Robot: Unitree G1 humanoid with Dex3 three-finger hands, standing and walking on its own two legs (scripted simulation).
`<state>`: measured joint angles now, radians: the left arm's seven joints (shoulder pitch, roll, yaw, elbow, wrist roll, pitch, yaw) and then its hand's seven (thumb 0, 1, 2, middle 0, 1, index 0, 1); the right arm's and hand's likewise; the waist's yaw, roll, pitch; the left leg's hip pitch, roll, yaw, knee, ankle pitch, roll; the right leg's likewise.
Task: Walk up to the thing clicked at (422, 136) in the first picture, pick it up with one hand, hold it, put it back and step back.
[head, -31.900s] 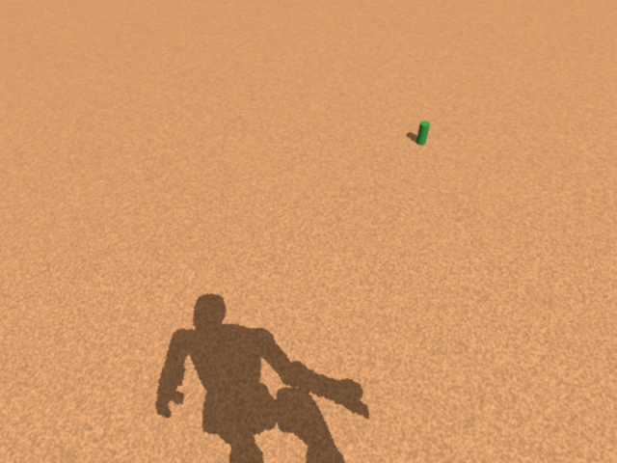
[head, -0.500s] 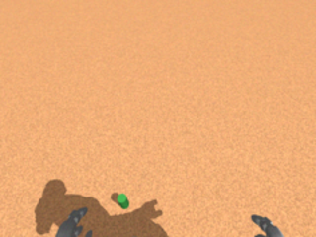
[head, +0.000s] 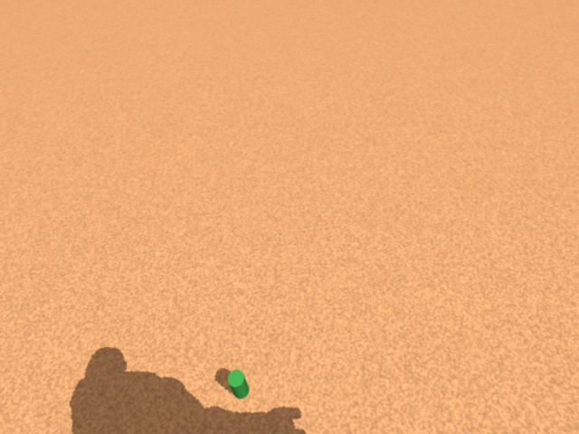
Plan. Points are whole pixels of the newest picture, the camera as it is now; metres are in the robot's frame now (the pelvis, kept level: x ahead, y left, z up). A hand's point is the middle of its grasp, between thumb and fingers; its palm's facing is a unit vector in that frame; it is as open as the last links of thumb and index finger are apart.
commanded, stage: stand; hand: left
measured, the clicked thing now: (238, 384) +0.42 +0.23 -0.71
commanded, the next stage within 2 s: step back in 1.50 s
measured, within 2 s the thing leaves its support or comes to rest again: neither
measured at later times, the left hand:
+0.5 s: hand out of the picture +0.04 +0.24 -0.16, palm faces -0.03 -0.94 -0.34, open 7.4 cm
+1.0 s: hand out of the picture +0.09 +0.24 -0.15, palm faces -0.03 -0.94 -0.34, open 7.4 cm
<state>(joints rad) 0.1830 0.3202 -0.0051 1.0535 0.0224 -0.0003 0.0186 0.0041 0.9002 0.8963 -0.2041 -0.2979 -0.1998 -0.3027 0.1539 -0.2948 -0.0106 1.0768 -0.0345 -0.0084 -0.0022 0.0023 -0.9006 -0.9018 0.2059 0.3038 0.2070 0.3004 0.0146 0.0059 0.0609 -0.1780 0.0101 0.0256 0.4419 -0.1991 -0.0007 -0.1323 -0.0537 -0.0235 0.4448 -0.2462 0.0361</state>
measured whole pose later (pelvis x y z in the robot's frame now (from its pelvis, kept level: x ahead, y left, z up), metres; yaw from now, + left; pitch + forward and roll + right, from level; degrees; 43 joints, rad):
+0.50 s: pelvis +0.00 -0.01 +0.01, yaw +0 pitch -3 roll +0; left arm 0.15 0.33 0.00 1.16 0.02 -0.01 0.01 0.00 0.90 0.90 -0.20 -0.30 -0.20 -0.30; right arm 0.13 -0.33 -0.01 1.16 -0.03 0.00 0.01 0.00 -0.90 -0.90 0.20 0.30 0.21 0.30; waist 0.00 0.01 0.06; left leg -0.16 0.02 0.02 0.36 -0.15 -0.01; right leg -0.11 -0.04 -0.03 0.36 -0.20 0.03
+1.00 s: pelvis +0.01 -0.01 +0.01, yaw -1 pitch -3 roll +0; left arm 0.10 0.33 0.00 1.16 0.01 -0.01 0.01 0.00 0.90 0.90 -0.20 -0.30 -0.20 -0.30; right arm 0.10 -0.33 0.00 1.15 -0.02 -0.01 0.00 0.00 -0.90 -0.90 0.21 0.30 0.21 0.30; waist 0.00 0.00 0.05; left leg -0.12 0.02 0.03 0.33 -0.16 -0.01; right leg -0.07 -0.04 -0.02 0.32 -0.20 0.03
